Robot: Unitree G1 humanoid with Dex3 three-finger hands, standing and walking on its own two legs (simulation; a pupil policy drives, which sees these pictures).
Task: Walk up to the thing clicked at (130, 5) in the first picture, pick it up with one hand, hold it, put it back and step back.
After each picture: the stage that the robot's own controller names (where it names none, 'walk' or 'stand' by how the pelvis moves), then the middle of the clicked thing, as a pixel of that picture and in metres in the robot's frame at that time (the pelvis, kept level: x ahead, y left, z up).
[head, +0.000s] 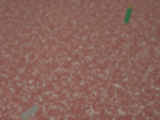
stand; (128, 14) +1.84 -0.62 -0.66
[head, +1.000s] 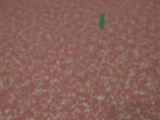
walk; (101, 19) +1.79 -0.12 -0.63
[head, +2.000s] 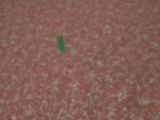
walk; (60, 41) +1.21 +0.26 -0.64
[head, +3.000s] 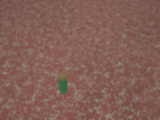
walk; (62, 83) +0.73 +0.19 -0.63
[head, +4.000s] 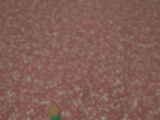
walk; (55, 116) +0.44 +0.20 -0.63
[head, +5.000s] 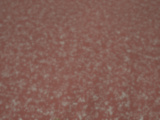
stand; out of the picture +0.39 +0.19 -0.65
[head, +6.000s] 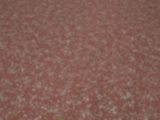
stand; out of the picture +0.40 +0.17 -0.66
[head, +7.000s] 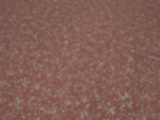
stand; out of the picture +0.39 +0.19 -0.66
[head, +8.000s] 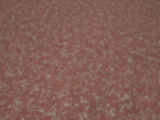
stand; out of the picture +0.38 +0.19 -0.66
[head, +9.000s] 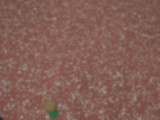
go down; (51, 110) +0.40 +0.20 -0.61
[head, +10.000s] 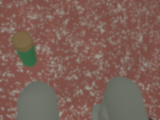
go down; (26, 52) +0.47 +0.22 -0.24
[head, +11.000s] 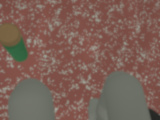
close in; (15, 46) +0.47 +0.23 -0.22
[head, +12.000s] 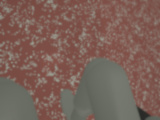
close in; out of the picture +0.46 +0.26 -0.16
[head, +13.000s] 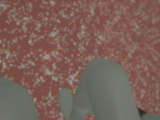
lift; out of the picture +0.44 +0.27 -0.16
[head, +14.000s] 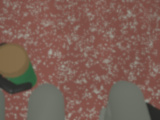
lift; (21, 72) +0.34 +0.21 -0.03
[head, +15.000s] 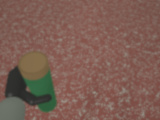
hold; (41, 87) +0.31 +0.14 +0.08
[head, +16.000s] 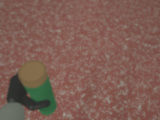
hold; (41, 92) +0.30 +0.15 +0.02
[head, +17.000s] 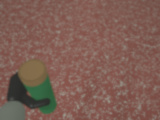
hold; (41, 91) +0.31 +0.15 +0.02
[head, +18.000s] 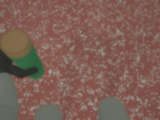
crouch; (27, 59) +0.41 +0.17 -0.04
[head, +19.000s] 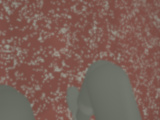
lower; out of the picture +0.46 +0.24 -0.16
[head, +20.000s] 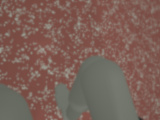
lower; out of the picture +0.46 +0.27 -0.17
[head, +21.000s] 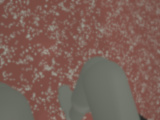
lower; out of the picture +0.45 +0.26 -0.17
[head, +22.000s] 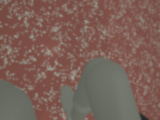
lower; out of the picture +0.43 +0.26 -0.17
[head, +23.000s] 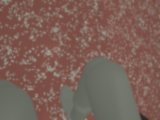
rest; out of the picture +0.44 +0.25 -0.17
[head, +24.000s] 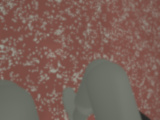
open; out of the picture +0.44 +0.23 -0.17
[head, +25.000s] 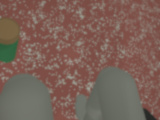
stand; (6, 44) +0.44 +0.22 -0.19
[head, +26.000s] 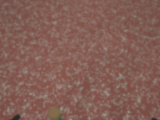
stand; (56, 118) +0.38 +0.16 -0.56
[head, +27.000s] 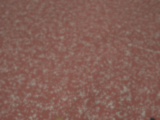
stand; out of the picture +0.38 +0.16 -0.60
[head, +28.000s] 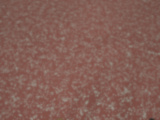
stand; out of the picture +0.37 +0.16 -0.60
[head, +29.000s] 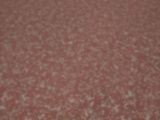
stand; out of the picture +0.41 +0.15 -0.65
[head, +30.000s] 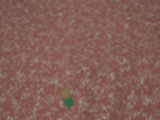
walk; (67, 98) +0.48 +0.14 -0.63
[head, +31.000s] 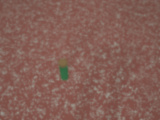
walk; (63, 70) +0.74 +0.14 -0.63
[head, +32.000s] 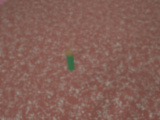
stand; (70, 60) +1.03 +0.20 -0.64
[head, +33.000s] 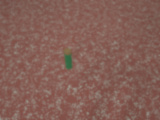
stand; (68, 59) +1.02 +0.16 -0.66
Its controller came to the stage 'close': yes
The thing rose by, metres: 0.68
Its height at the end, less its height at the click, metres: +0.00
